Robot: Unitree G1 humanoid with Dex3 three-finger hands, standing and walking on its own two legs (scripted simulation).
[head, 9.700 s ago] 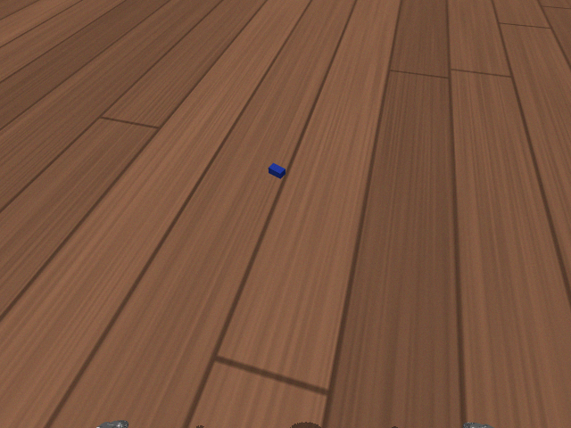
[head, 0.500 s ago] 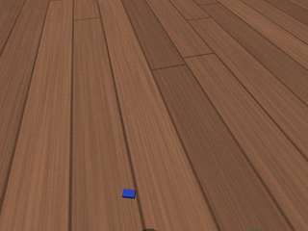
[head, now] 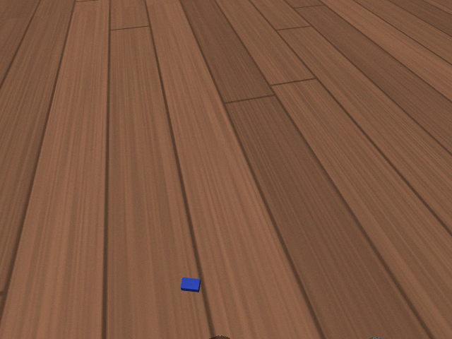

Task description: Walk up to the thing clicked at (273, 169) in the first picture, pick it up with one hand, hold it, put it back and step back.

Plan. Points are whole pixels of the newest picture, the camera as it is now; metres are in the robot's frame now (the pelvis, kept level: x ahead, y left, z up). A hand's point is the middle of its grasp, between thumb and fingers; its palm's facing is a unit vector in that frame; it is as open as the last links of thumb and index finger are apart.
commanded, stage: stand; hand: left
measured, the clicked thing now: (190, 284) +0.41 +0.17 -0.76
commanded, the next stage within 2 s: walk up in 0.86 s
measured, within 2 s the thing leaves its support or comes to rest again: neither
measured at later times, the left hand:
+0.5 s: hand out of the picture +0.06 +0.25 -0.16, palm faces -0.03 -0.94 -0.35, open 7.4 cm
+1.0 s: hand out of the picture +0.07 +0.25 -0.16, palm faces -0.02 -0.94 -0.35, open 7.4 cm
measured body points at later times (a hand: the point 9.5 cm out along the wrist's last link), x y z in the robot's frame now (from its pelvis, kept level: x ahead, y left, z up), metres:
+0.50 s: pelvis +0.00 +0.00 +0.00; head +0.02 +0.00 +0.45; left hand +0.06 +0.30 -0.13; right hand +0.08 -0.30 -0.13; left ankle +0.01 +0.13 -0.75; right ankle -0.02 -0.15 -0.75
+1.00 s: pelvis +0.00 -0.02 +0.00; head +0.01 -0.01 +0.45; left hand +0.07 +0.30 -0.14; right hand +0.07 -0.32 -0.13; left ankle +0.01 +0.13 -0.75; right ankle -0.02 -0.15 -0.75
